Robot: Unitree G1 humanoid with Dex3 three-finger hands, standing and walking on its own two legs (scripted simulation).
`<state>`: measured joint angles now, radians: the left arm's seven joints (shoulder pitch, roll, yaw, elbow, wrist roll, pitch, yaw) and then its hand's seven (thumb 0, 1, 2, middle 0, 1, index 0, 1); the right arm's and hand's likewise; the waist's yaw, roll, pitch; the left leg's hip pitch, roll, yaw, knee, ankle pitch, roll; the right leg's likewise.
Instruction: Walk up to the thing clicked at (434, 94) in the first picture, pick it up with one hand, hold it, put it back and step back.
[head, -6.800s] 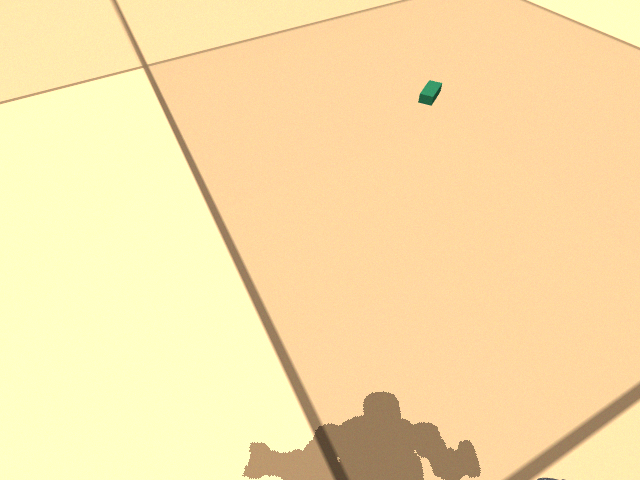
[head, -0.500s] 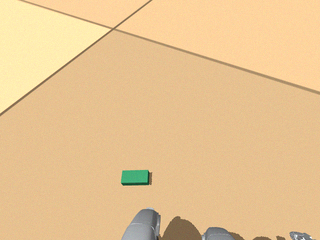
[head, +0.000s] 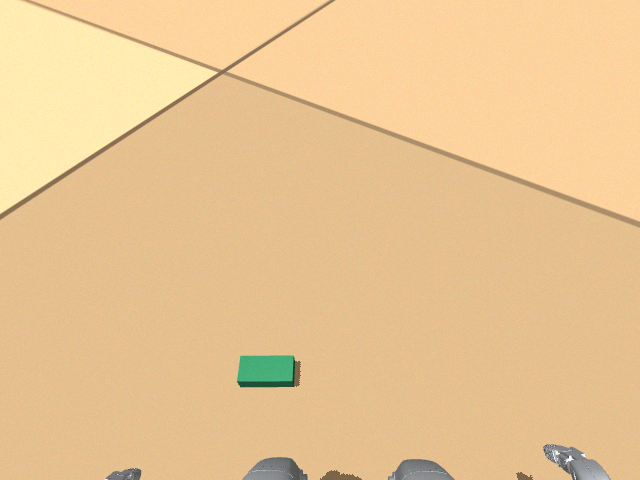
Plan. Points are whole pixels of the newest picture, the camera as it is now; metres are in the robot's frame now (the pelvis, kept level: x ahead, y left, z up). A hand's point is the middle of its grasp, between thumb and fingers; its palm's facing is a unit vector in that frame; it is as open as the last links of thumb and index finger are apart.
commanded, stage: walk up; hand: left
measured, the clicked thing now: (267, 371) +0.48 +0.22 -0.72
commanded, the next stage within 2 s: stand in 1.14 s
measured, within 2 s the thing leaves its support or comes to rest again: neither
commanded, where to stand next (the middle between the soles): +0.10 +0.02 m, yaw +0 degrees
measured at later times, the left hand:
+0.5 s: hand out of the picture +0.11 +0.26 -0.12, palm faces -0.03 -0.93 -0.37, open 7.4 cm
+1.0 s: hand out of the picture +0.10 +0.25 -0.12, palm faces -0.03 -0.94 -0.35, open 7.4 cm
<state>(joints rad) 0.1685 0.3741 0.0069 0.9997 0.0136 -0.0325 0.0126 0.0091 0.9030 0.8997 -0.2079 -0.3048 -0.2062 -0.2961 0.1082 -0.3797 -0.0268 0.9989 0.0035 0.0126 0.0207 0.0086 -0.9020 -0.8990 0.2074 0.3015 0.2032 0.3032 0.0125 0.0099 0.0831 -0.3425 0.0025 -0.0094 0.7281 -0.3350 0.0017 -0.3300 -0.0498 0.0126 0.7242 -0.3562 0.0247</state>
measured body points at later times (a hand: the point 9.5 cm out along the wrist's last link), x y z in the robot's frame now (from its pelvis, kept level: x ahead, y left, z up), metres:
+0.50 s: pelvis +0.01 +0.00 +0.03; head +0.02 -0.01 +0.48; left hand +0.12 +0.30 -0.09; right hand +0.12 -0.31 -0.10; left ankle +0.03 +0.12 -0.71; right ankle +0.03 -0.15 -0.71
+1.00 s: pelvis +0.02 +0.00 +0.03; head +0.04 -0.01 +0.48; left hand +0.10 +0.30 -0.10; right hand +0.09 -0.31 -0.11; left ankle +0.03 +0.12 -0.71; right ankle +0.03 -0.15 -0.71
